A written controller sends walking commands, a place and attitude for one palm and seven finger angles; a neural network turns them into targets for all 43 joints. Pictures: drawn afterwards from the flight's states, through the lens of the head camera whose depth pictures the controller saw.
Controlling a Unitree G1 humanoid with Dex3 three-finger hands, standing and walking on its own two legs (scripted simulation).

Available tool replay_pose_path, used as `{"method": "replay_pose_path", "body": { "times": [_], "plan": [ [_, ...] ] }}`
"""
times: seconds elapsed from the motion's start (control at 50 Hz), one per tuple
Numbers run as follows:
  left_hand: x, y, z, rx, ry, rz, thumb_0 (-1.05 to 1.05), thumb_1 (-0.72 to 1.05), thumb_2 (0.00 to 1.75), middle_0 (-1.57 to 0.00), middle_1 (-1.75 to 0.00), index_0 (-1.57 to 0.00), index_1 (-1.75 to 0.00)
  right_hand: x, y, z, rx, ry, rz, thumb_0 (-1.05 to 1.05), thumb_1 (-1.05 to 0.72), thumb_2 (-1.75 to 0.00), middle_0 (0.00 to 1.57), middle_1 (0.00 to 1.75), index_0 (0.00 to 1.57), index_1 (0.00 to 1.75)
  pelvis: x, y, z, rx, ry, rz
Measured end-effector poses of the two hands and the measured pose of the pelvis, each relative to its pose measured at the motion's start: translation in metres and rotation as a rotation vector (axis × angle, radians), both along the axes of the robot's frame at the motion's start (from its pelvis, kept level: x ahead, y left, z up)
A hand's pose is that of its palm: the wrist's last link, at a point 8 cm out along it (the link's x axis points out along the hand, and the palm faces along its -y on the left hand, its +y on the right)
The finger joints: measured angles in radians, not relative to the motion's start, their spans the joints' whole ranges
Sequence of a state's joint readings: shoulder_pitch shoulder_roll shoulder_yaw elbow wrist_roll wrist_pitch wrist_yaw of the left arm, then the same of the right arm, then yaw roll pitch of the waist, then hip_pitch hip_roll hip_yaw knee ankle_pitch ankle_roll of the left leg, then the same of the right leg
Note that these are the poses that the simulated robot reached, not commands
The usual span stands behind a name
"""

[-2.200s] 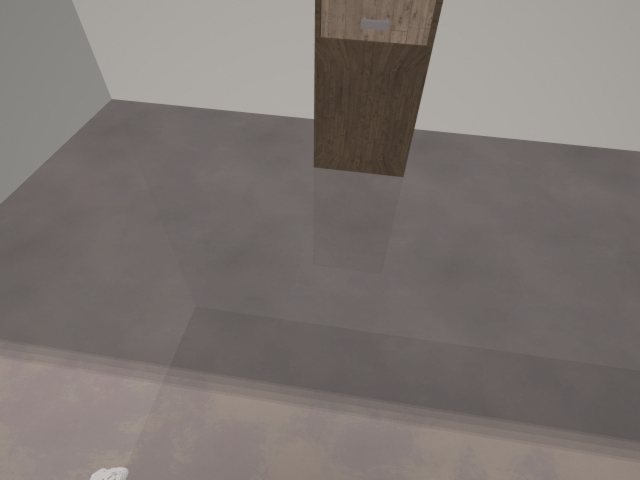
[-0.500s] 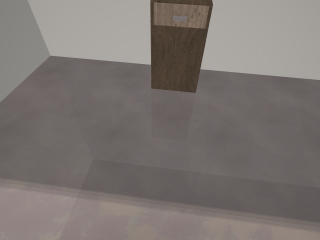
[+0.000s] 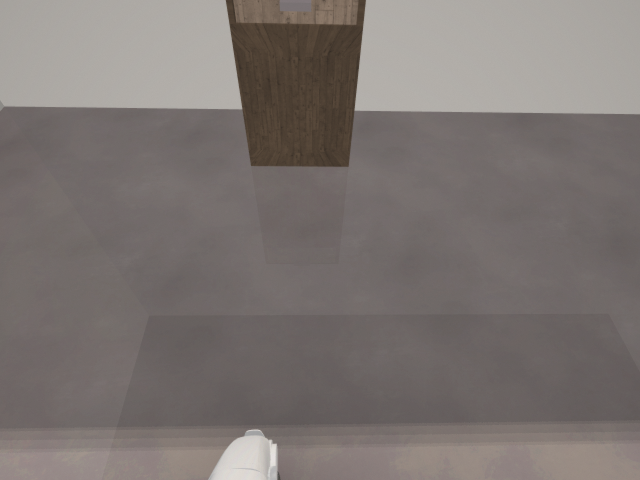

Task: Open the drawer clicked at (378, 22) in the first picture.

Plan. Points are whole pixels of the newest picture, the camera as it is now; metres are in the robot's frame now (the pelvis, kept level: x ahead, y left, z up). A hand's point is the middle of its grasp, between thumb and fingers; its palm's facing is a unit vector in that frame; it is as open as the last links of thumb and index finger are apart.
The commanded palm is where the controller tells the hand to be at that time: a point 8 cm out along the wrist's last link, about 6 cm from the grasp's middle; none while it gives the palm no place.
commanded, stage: walk to a spot facing it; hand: left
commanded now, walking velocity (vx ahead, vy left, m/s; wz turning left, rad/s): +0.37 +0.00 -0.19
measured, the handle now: (295, 2) +1.47 +0.20 -0.03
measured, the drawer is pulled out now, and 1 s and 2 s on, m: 0.00 0.00 0.00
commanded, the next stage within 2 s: turn to face it in 1.26 s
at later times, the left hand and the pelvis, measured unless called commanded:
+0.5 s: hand (234, 330) +0.36 +0.18 -0.15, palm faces -0.18 -0.96 -0.21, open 7.4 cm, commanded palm none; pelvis +0.22 +0.01 +0.00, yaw -9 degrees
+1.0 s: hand (230, 288) +0.46 +0.21 -0.19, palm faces -0.17 -0.98 -0.13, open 7.4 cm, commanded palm none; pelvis +0.46 +0.03 +0.00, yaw -13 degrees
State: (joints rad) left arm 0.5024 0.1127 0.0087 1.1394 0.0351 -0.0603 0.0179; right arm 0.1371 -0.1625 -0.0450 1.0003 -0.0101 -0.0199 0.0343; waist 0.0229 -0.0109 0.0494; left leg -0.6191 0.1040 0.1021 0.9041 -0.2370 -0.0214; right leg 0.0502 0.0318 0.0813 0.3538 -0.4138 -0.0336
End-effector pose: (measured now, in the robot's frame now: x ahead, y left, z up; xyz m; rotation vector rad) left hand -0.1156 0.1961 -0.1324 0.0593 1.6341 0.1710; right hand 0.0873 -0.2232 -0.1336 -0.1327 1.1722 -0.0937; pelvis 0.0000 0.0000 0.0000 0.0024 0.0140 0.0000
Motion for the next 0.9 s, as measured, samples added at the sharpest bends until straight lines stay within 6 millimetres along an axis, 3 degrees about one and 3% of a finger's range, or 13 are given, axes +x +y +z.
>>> {"method": "replay_pose_path", "body": {
  "times": [0.08, 0.14, 0.22, 0.3, 0.4, 0.52, 0.56, 0.62, 0.76, 0.84, 0.9],
  "plan": [
    [0.036, 0.025, -0.014, -0.005, 0.042, -0.007, 0.01, 0.9, 0.9, -0.2, -0.3, -0.2, -0.3, 0.078, 0.021, 0.002, -0.012, -0.131, 0.018, 0.01, -0.91, -0.9, 0.19, 0.3, 0.2, 0.29, 0.042, 0.018, -0.013, -0.006, -0.006, -0.022],
    [0.084, 0.051, -0.029, 0.009, 0.015, -0.034, 0.01, 0.9, 0.9, -0.2, -0.3, -0.2, -0.3, 0.104, 0.029, -0.002, -0.041, -0.168, -0.003, 0.0, -0.91, -0.9, 0.2, 0.3, 0.2, 0.3, 0.071, 0.03, -0.022, -0.008, -0.017, -0.052],
    [0.182, 0.076, -0.026, 0.041, -0.141, -0.103, 0.01, 0.91, 0.9, -0.2, -0.3, -0.2, -0.3, 0.094, 0.035, 0.001, -0.044, -0.083, -0.064, 0.0, -0.91, -0.9, 0.2, 0.3, 0.2, 0.3, 0.102, 0.035, -0.01, 0.007, -0.027, -0.086],
    [0.286, 0.081, -0.009, 0.054, -0.319, -0.166, 0.01, 0.91, 0.9, -0.19, -0.29, -0.19, -0.3, 0.072, 0.025, 0.005, -0.067, 0.022, -0.157, -0.01, -0.94, -0.9, 0.2, 0.3, 0.2, 0.3, 0.133, 0.038, 0.002, 0.012, -0.016, -0.109],
    [0.393, 0.064, 0.01, 0.04, -0.459, -0.254, 0.0, 0.91, 0.9, -0.19, -0.29, -0.19, -0.3, 0.05, 0.015, 0.003, -0.057, 0.163, -0.225, -0.01, -0.94, -0.9, 0.2, 0.3, 0.2, 0.3, 0.174, 0.034, 0.008, 0.016, -0.011, -0.134],
    [0.487, 0.027, 0.008, 0.032, -0.534, -0.348, 0.0, 0.91, 0.9, -0.19, -0.3, -0.19, -0.3, 0.047, 0.006, -0.014, -0.007, 0.297, -0.301, 0.0, -0.92, -0.9, 0.19, 0.3, 0.2, 0.29, 0.232, 0.008, -0.005, 0.01, -0.02, -0.161],
    [0.502, 0.018, 0.005, 0.027, -0.545, -0.343, 0.0, 0.91, 0.9, -0.2, -0.3, -0.19, -0.3, 0.059, 0.004, -0.017, 0.006, 0.327, -0.302, 0.0, -0.92, -0.9, 0.19, 0.3, 0.2, 0.29, 0.247, 0.001, -0.007, -0.005, -0.026, -0.162],
    [0.504, 0.012, 0.004, 0.018, -0.499, -0.318, 0.0, 0.91, 0.9, -0.2, -0.3, -0.2, -0.3, 0.099, -0.001, -0.01, 0.007, 0.3, -0.294, 0.01, -0.91, -0.9, 0.19, 0.3, 0.2, 0.29, 0.273, -0.004, 0.0, -0.017, -0.028, -0.165],
    [0.497, 0.033, -0.004, 0.03, -0.302, -0.266, 0.0, 0.94, 0.9, -0.2, -0.3, -0.2, -0.3, 0.233, -0.011, 0.006, -0.024, 0.116, -0.257, 0.01, -0.92, -0.9, 0.19, 0.3, 0.2, 0.29, 0.338, -0.001, 0.008, -0.035, -0.01, -0.166],
    [0.501, 0.048, -0.018, 0.005, -0.202, -0.22, 0.0, 0.92, 0.9, -0.2, -0.3, -0.2, -0.3, 0.308, -0.012, 0.011, -0.067, 0.037, -0.207, 0.01, -0.93, -0.9, 0.19, 0.3, 0.2, 0.29, 0.382, 0.012, 0.001, -0.051, -0.015, -0.166],
    [0.515, 0.061, -0.034, -0.015, -0.134, -0.205, 0.0, 0.92, 0.9, -0.2, -0.3, -0.2, -0.3, 0.355, -0.007, 0.009, -0.108, -0.023, -0.194, 0.01, -0.93, -0.9, 0.19, 0.3, 0.2, 0.29, 0.417, 0.025, -0.012, -0.047, -0.026, -0.183]
  ]
}}
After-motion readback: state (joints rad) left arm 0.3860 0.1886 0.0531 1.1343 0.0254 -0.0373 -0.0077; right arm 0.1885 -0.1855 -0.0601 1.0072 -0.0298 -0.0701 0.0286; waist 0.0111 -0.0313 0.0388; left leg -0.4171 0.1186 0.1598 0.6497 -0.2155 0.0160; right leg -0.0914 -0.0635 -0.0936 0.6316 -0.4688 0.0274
